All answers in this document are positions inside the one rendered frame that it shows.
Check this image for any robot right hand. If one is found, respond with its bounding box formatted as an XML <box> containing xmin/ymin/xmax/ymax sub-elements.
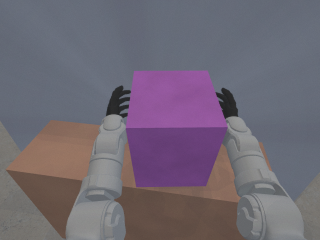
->
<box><xmin>215</xmin><ymin>88</ymin><xmax>238</xmax><ymax>119</ymax></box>

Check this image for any robot left hand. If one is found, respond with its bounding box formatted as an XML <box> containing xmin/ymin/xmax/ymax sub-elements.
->
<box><xmin>106</xmin><ymin>85</ymin><xmax>131</xmax><ymax>118</ymax></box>

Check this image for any carton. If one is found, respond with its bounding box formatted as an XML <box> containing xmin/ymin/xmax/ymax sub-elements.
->
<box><xmin>126</xmin><ymin>70</ymin><xmax>228</xmax><ymax>187</ymax></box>

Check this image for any robot right forearm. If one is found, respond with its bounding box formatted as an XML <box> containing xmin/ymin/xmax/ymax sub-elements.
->
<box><xmin>222</xmin><ymin>116</ymin><xmax>304</xmax><ymax>232</ymax></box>

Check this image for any robot left upper arm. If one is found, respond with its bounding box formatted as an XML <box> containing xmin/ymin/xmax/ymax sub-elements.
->
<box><xmin>66</xmin><ymin>200</ymin><xmax>126</xmax><ymax>240</ymax></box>

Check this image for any robot left forearm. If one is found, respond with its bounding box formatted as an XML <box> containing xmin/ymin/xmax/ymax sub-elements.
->
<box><xmin>65</xmin><ymin>114</ymin><xmax>127</xmax><ymax>239</ymax></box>

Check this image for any robot right upper arm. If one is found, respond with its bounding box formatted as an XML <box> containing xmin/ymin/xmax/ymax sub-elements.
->
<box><xmin>236</xmin><ymin>193</ymin><xmax>307</xmax><ymax>240</ymax></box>

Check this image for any pedestal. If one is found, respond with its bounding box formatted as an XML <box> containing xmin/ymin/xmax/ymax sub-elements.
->
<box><xmin>6</xmin><ymin>120</ymin><xmax>272</xmax><ymax>240</ymax></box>

